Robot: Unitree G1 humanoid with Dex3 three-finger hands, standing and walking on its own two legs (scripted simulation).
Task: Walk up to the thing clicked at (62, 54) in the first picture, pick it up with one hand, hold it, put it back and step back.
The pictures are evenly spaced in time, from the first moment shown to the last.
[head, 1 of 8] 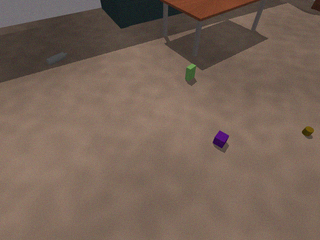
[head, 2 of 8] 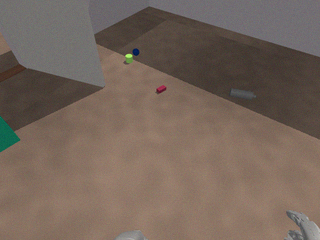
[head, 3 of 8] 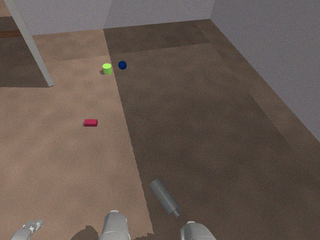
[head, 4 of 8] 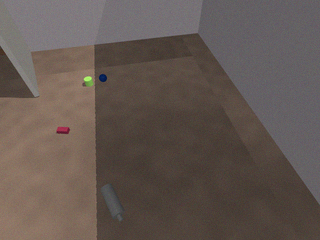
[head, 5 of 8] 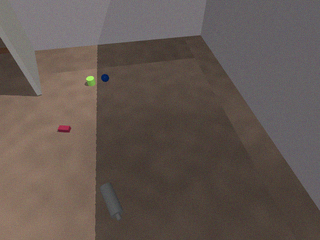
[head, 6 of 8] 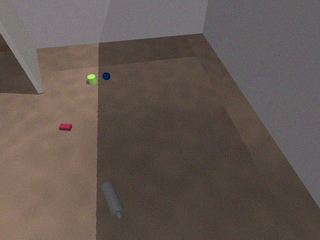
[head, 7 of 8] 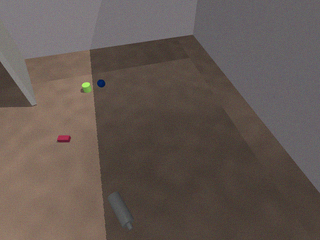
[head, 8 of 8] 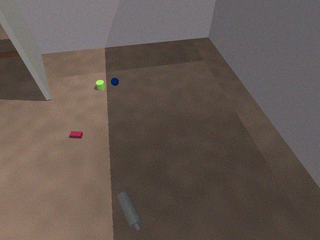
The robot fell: no
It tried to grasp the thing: no
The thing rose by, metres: 0.00
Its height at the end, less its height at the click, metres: +0.00
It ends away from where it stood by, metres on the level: 0.00
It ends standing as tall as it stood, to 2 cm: yes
